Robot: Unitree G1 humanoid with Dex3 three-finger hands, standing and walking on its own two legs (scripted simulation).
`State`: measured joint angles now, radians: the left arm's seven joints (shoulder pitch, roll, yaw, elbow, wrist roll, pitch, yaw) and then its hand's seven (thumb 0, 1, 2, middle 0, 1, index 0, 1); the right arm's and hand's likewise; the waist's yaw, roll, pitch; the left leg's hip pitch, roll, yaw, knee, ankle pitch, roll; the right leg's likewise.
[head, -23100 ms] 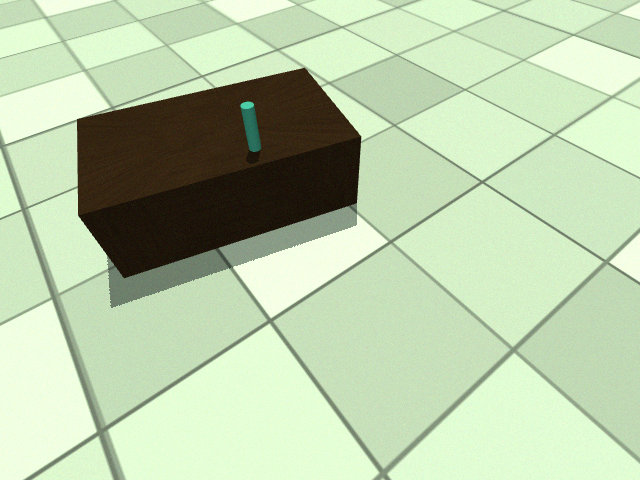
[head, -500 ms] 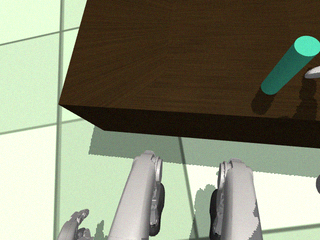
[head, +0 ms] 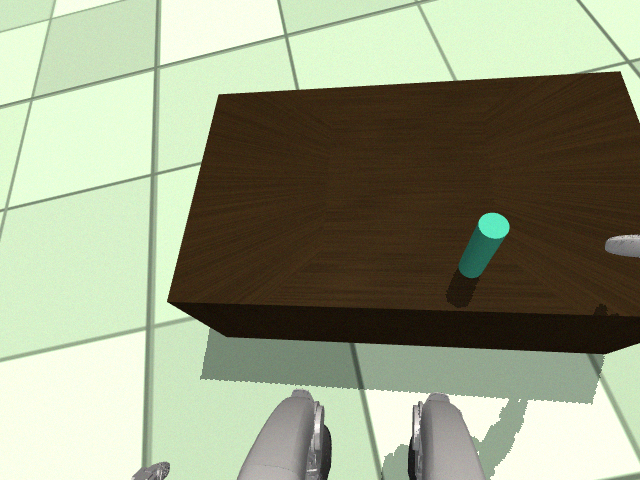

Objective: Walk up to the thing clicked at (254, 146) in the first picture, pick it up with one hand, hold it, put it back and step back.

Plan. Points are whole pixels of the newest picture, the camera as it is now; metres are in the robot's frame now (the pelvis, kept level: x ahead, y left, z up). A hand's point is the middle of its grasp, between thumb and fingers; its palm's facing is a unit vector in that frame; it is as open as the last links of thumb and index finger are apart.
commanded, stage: home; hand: right
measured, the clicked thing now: (480, 248) +0.48 -0.20 -0.22
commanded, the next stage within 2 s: none
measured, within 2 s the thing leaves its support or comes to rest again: neither
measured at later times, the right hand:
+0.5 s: hand (576, 364) +0.25 -0.22 -0.01, palm faces +0.21 +0.93 -0.30, open 17.1 cm
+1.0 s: hand (526, 427) +0.19 -0.16 +0.00, palm faces +0.17 +0.95 -0.26, open 17.4 cm
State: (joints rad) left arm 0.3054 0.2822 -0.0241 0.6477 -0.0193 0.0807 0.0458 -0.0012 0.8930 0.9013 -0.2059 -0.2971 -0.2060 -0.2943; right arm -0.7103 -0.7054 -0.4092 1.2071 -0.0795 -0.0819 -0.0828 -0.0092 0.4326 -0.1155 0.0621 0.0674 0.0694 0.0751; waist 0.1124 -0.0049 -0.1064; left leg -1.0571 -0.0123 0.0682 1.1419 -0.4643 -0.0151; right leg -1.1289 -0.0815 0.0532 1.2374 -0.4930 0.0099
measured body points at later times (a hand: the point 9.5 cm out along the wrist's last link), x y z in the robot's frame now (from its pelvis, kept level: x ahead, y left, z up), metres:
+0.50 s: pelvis +0.04 +0.00 +0.07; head +0.07 -0.01 +0.52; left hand +0.19 +0.23 -0.03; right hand +0.24 -0.27 +0.01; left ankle +0.04 +0.14 -0.63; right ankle +0.04 -0.12 -0.63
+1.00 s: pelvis +0.03 +0.03 +0.07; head +0.05 +0.03 +0.52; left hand +0.19 +0.27 -0.02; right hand +0.18 -0.21 +0.02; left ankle +0.04 +0.14 -0.63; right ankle +0.04 -0.12 -0.63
